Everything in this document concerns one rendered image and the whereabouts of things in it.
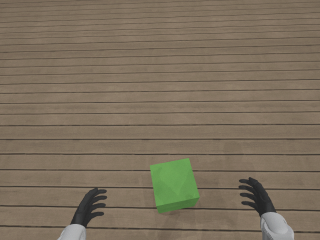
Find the robot left forearm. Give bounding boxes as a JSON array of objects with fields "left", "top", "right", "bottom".
[{"left": 57, "top": 224, "right": 87, "bottom": 240}]

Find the robot left hand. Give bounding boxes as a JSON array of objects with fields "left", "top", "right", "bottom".
[{"left": 70, "top": 187, "right": 107, "bottom": 229}]

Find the robot right hand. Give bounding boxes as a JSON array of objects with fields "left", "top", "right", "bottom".
[{"left": 238, "top": 177, "right": 277, "bottom": 217}]

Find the carton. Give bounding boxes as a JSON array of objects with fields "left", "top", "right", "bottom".
[{"left": 150, "top": 158, "right": 200, "bottom": 214}]

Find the robot right forearm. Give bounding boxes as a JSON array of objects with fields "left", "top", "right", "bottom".
[{"left": 260, "top": 212, "right": 294, "bottom": 240}]

